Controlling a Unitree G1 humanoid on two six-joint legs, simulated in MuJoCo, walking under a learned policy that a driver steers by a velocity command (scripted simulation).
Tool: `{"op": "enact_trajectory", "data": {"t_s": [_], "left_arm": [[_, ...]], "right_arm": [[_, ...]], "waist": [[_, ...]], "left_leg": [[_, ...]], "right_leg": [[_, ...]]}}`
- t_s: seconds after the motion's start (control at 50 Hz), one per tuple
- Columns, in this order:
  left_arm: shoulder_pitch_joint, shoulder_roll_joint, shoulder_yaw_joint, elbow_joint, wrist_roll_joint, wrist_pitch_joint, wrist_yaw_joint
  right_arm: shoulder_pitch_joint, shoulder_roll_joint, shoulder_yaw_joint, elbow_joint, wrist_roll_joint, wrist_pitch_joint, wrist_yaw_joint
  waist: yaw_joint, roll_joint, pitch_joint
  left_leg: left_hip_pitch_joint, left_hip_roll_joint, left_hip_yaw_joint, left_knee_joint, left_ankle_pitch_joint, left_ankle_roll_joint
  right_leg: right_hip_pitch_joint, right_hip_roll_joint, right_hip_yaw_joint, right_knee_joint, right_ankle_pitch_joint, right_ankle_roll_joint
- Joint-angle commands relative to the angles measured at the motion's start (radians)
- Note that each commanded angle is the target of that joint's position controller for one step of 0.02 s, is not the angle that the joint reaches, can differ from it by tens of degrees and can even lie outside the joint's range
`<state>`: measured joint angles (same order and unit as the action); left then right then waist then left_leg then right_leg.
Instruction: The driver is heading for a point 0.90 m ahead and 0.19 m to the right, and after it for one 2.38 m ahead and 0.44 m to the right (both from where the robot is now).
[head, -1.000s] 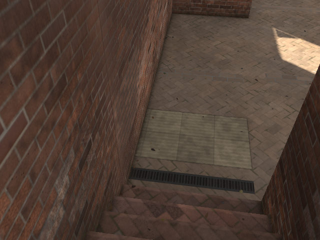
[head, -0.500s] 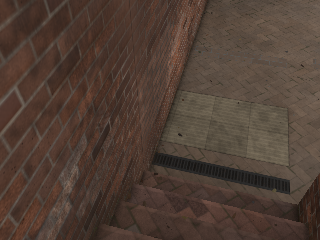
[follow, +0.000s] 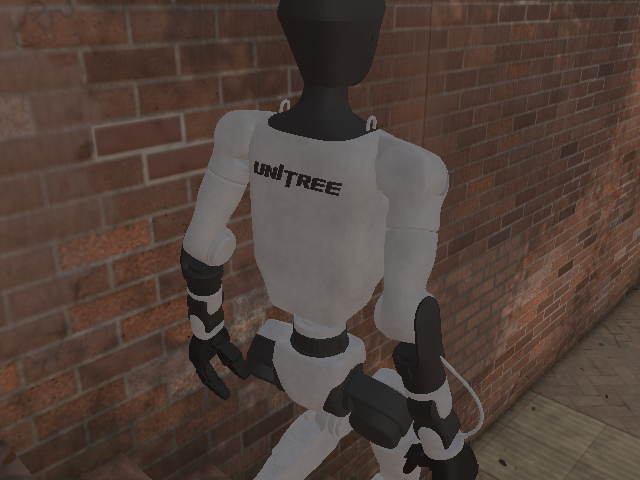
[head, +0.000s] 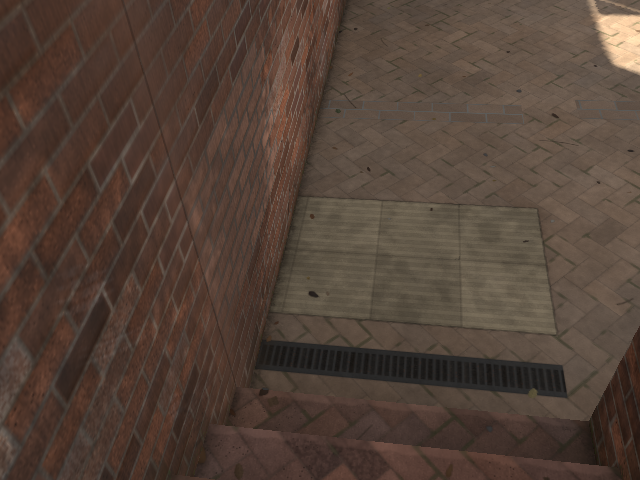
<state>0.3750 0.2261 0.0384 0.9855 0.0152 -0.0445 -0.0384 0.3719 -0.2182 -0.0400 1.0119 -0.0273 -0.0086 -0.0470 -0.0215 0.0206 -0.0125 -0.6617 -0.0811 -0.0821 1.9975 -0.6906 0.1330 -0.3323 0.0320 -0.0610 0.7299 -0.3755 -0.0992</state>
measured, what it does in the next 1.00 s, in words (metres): goes down: left foot 0.19 m lower, then right foot 0.19 m lower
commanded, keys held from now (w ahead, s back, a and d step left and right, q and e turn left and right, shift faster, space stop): w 1.00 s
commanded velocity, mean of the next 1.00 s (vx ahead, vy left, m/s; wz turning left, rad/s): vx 0.50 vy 0.00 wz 0.00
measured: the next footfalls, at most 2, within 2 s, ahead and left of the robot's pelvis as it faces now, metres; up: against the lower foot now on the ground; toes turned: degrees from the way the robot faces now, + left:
left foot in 0.44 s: +0.33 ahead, +0.08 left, -0.19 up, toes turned +2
right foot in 0.92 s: +0.55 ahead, -0.13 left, -0.38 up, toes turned -2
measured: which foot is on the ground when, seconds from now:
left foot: up 0.00-0.42, down 0.44-0.92, up 0.94-1.00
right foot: down 0.00-0.44, up 0.46-0.90, down 0.92-1.00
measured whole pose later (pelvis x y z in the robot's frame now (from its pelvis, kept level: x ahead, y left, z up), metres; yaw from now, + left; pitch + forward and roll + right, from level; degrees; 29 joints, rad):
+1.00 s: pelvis +0.48 -0.05 -0.37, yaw +0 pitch -1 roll +3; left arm 0.26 0.22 0.05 0.97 0.02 -0.05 -0.04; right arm 0.42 -0.19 -0.03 1.01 0.00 -0.03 -0.05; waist -0.04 0.00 -0.01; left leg -0.56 -0.08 -0.04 1.97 -0.82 0.14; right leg -0.32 0.00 -0.03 0.60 -0.30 -0.06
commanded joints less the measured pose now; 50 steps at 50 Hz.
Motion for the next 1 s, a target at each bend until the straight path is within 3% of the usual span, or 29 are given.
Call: {"op": "enact_trajectory", "data": {"t_s": [0.02, 0.06, 0.12, 0.18, 0.32, 0.34, 0.38, 0.4, 0.42, 0.44, 0.46, 0.48, 0.5, 0.52, 0.54, 0.58, 0.6, 0.64, 0.66, 0.7, 0.8, 0.86, 0.88, 0.9, 0.92, 0.94, 0.96, 0.98, 1.0], "left_arm": [[0.225, 0.094, -0.003, 0.046, 0.022, -0.031, 0.012], [0.123, 0.060, -0.032, 0.019, -0.002, -0.062, 0.028], [0.139, 0.164, -0.007, 0.026, -0.010, -0.069, 0.039], [0.130, 0.075, -0.022, 0.036, -0.033, -0.068, 0.064], [0.237, 0.040, -0.017, 0.076, 0.034, -0.032, 0.074], [0.235, 0.042, -0.018, 0.100, 0.031, -0.027, 0.079], [0.248, 0.039, -0.018, 0.099, 0.042, -0.018, 0.074], [0.188, 0.083, -0.011, 0.120, 0.036, -0.010, 0.080], [0.190, 0.089, -0.007, 0.128, 0.030, -0.011, 0.077], [0.212, 0.096, -0.004, 0.123, 0.023, -0.005, 0.077], [0.234, 0.047, 0.008, 0.100, 0.001, -0.008, 0.075], [0.259, 0.081, 0.001, 0.073, -0.018, -0.010, 0.088], [0.162, 0.108, 0.010, 0.068, 0.012, -0.014, 0.079], [0.110, 0.067, -0.001, 0.034, 0.026, -0.025, 0.069], [0.072, 0.105, 0.016, 0.034, 0.047, -0.027, 0.062], [-0.011, 0.037, 0.003, 0.010, 0.056, -0.007, 0.048], [0.004, -0.007, -0.003, 0.025, 0.075, 0.018, 0.046], [0.127, -0.011, -0.001, 0.075, 0.056, 0.046, 0.057], [0.043, 0.045, 0.020, 0.032, 0.049, 0.038, 0.055], [-0.088, 0.065, 0.020, -0.031, 0.049, 0.026, 0.050], [-0.274, 0.020, 0.000, -0.110, 0.014, 0.006, 0.025], [-0.125, 0.044, 0.016, -0.084, 0.016, 0.006, 0.037], [-0.101, 0.067, 0.017, -0.078, -0.011, -0.007, 0.030], [0.054, 0.097, 0.042, -0.015, -0.012, -0.013, 0.022], [0.292, 0.137, 0.062, 0.065, 0.005, -0.004, 0.024], [0.328, 0.197, 0.062, 0.081, 0.014, -0.011, 0.011], [0.326, 0.201, 0.051, 0.071, 0.003, 0.001, -0.013], [0.345, 0.205, 0.053, 0.063, -0.014, 0.015, -0.022], [0.318, 0.229, 0.057, 0.051, 0.005, 0.016, -0.005]], "right_arm": [[-0.101, -0.093, -0.023, -0.078, -0.031, 0.020, 0.009], [-0.105, -0.047, -0.006, -0.074, -0.021, 0.037, 0.030], [-0.037, -0.044, -0.011, 0.009, -0.030, 0.050, 0.032], [-0.236, -0.057, -0.006, -0.040, -0.018, 0.006, 0.058], [-0.409, -0.029, 0.011, -0.118, 0.017, -0.026, 0.063], [-0.335, -0.033, 0.004, -0.086, 0.004, -0.032, 0.067], [-0.263, -0.059, 0.007, -0.078, 0.031, -0.039, 0.053], [-0.053, -0.097, -0.016, -0.004, 0.021, -0.033, 0.057], [0.077, -0.126, -0.024, 0.052, 0.020, -0.032, 0.048], [0.164, -0.136, -0.030, 0.066, -0.001, -0.033, 0.051], [0.291, -0.193, -0.039, 0.104, -0.008, -0.035, 0.068], [0.291, -0.146, -0.024, 0.078, 0.007, -0.023, 0.083], [0.250, -0.127, -0.023, 0.039, 0.011, -0.018, 0.083], [0.224, -0.195, -0.047, 0.045, 0.010, -0.007, 0.053], [0.142, -0.123, -0.019, 0.021, 0.010, -0.012, 0.040], [0.012, -0.031, 0.027, 0.003, 0.026, -0.036, 0.019], [0.043, -0.064, 0.024, 0.011, 0.023, -0.052, 0.018], [0.087, -0.148, -0.003, 0.020, 0.026, -0.077, 0.024], [0.116, -0.075, 0.007, 0.062, 0.045, -0.092, 0.022], [0.099, -0.043, 0.020, 0.051, 0.046, -0.096, 0.009], [0.098, -0.070, 0.006, 0.011, 0.020, -0.075, -0.004], [0.125, -0.069, 0.005, 0.021, -0.016, -0.052, -0.004], [0.196, -0.057, 0.004, 0.033, -0.041, -0.035, -0.013], [0.173, -0.071, 0.002, 0.044, -0.049, -0.009, -0.034], [0.129, -0.089, -0.009, 0.035, -0.024, -0.007, -0.022], [0.238, -0.003, -0.006, 0.010, 0.016, -0.020, 0.002], [0.284, -0.033, -0.008, -0.026, 0.053, -0.031, -0.001], [0.229, -0.070, -0.009, -0.037, 0.050, -0.037, 0.000], [0.092, -0.059, -0.006, -0.072, 0.030, -0.031, -0.001]], "waist": [[0.029, -0.048, 0.174], [-0.060, -0.046, 0.214], [-0.070, -0.166, 0.111], [-0.022, -0.061, 0.133], [0.171, -0.068, 0.228], [0.148, -0.107, 0.179], [0.168, -0.028, 0.173], [0.076, -0.134, 0.084], [0.016, -0.051, 0.044], [-0.026, 0.071, 0.079], [-0.034, 0.290, -0.064], [-0.038, 0.149, -0.199], [-0.058, 0.030, -0.151], [-0.048, 0.098, -0.109], [0.007, -0.025, -0.001], [0.095, -0.014, 0.168], [0.089, 0.033, 0.137], [0.122, 0.103, 0.030], [0.105, 0.078, 0.067], [0.075, 0.055, 0.088], [-0.014, 0.066, 0.180], [0.005, 0.102, 0.169], [-0.023, 0.033, 0.191], [0.044, 0.027, 0.147], [0.150, -0.034, 0.020], [0.089, -0.313, -0.048], [0.043, -0.286, -0.161], [0.095, -0.235, -0.214], [0.118, -0.207, -0.137]], "left_leg": [[-0.527, 0.064, -0.124, -0.252, 0.397, -0.038], [-0.289, 0.051, -0.084, -0.602, 0.608, -0.103], [-0.085, 0.053, 0.002, -0.691, 0.780, -0.113], [-0.044, 0.073, 0.020, -1.156, 1.241, -0.094], [0.056, 0.080, 0.107, -1.532, 1.119, -0.095], [0.120, 0.109, 0.052, -1.450, 1.173, -0.077], [0.151, 0.081, 0.130, -1.719, 0.997, -0.068], [0.417, 0.142, 0.084, -1.611, 1.013, -0.038], [0.528, 0.101, 0.137, -1.667, 0.995, -0.031], [0.669, 0.157, 0.123, -1.866, 1.111, 0.014], [1.146, 0.377, -0.056, -1.399, 1.751, 0.124], [1.302, 0.467, -0.165, -1.269, 1.662, 0.161], [1.141, 0.455, -0.161, -1.373, 1.200, 0.173], [0.972, 0.513, -0.309, -1.468, 0.702, 0.251], [0.710, 0.459, -0.301, -1.547, 0.416, 0.222], [0.191, 0.323, -0.141, -1.557, 0.587, 0.124], [0.086, 0.309, -0.116, -1.555, 0.731, 0.127], [0.095, 0.312, -0.123, -1.469, 0.934, 0.130], [0.210, 0.246, -0.103, -1.402, 0.720, 0.081], [0.198, 0.217, -0.110, -1.347, 0.386, 0.049], [0.099, 0.212, -0.079, -1.227, 0.228, 0.042], [0.126, 0.217, -0.084, -1.000, 0.471, 0.053], [0.325, 0.179, -0.073, -0.891, 0.538, 0.062], [0.314, 0.182, -0.107, -0.712, 0.642, 0.094], [0.158, 0.120, -0.047, -0.441, 0.742, 0.081], [-0.141, -0.074, 0.046, 0.083, -0.124, 0.024], [-0.426, -0.027, 0.056, 0.247, -0.251, 0.023], [-0.500, -0.014, 0.025, 0.219, -0.170, 0.024], [-0.572, 0.013, -0.034, 0.100, -0.008, 0.023]], "right_leg": [[0.124, -0.350, 0.501, -0.246, 0.109, -0.073], [-0.205, -0.279, 0.358, -0.298, 0.228, -0.024], [-0.178, -0.250, 0.313, -0.251, 0.485, -0.049], [-0.139, -0.140, 0.214, -0.125, 0.049, -0.019], [0.031, -0.111, 0.235, 0.098, 0.277, -0.066], [0.049, -0.139, 0.274, 0.189, 0.343, -0.084], [0.171, -0.098, 0.223, 0.306, 0.506, -0.068], [0.051, -0.150, 0.322, 0.447, 0.685, -0.101], [0.063, -0.118, 0.247, 0.616, 0.799, -0.068], [-0.085, -0.005, 0.168, 0.960, 0.536, -0.044], [-0.543, 0.114, 0.077, 1.377, -0.585, 0.005], [-0.765, 0.077, 0.136, 1.378, -0.623, -0.013], [-0.807, 0.019, 0.190, 1.254, -0.445, -0.031], [-0.847, -0.009, 0.186, 1.197, -0.378, -0.003], [-0.771, -0.049, 0.213, 0.953, -0.130, 0.032], [-0.506, -0.060, 0.161, 0.557, 0.253, 0.114], [-0.346, -0.046, 0.083, 0.524, 0.299, 0.137], [-0.237, -0.031, 0.071, 0.632, 0.384, 0.126], [-0.383, -0.078, 0.164, 0.442, 0.584, 0.109], [-0.385, -0.081, 0.135, 0.198, 0.832, 0.101], [-0.130, -0.068, 0.101, -0.125, 0.913, 0.086], [0.013, -0.039, 0.037, -0.099, 0.710, 0.055], [-0.073, -0.114, 0.119, -0.424, 0.631, 0.028], [0.092, -0.130, 0.088, -0.530, 0.616, 0.019], [0.421, -0.071, -0.026, -0.373, 0.692, 0.035], [0.640, -0.279, 0.195, -0.183, 1.321, -0.064], [0.838, -0.386, 0.292, 0.081, 1.421, -0.059], [0.800, -0.412, 0.325, 0.022, 1.159, -0.089], [0.644, -0.453, 0.436, -0.138, 0.584, -0.178]]}}
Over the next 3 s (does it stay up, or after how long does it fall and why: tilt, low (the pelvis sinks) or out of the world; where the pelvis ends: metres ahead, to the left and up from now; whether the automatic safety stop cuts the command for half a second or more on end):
stays up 1.02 -0.01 -0.74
